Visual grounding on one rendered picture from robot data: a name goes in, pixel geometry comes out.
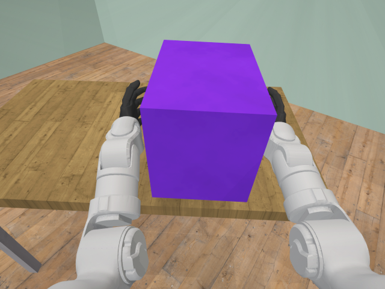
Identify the carton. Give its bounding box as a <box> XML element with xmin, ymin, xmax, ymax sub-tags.
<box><xmin>140</xmin><ymin>40</ymin><xmax>277</xmax><ymax>202</ymax></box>

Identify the robot left upper arm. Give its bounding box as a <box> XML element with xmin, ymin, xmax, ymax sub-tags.
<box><xmin>48</xmin><ymin>225</ymin><xmax>149</xmax><ymax>289</ymax></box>

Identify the robot right upper arm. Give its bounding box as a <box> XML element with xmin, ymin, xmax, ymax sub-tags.
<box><xmin>289</xmin><ymin>219</ymin><xmax>385</xmax><ymax>289</ymax></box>

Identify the right robot hand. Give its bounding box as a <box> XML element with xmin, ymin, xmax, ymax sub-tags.
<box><xmin>267</xmin><ymin>87</ymin><xmax>286</xmax><ymax>123</ymax></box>

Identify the left robot hand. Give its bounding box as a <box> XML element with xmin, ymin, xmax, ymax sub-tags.
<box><xmin>119</xmin><ymin>80</ymin><xmax>147</xmax><ymax>126</ymax></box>

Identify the table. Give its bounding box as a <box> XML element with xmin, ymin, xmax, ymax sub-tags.
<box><xmin>0</xmin><ymin>79</ymin><xmax>328</xmax><ymax>273</ymax></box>

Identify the robot right forearm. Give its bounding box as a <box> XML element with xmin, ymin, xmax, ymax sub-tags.
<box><xmin>264</xmin><ymin>122</ymin><xmax>370</xmax><ymax>265</ymax></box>

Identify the robot left forearm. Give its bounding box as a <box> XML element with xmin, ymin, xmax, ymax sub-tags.
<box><xmin>76</xmin><ymin>116</ymin><xmax>144</xmax><ymax>273</ymax></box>

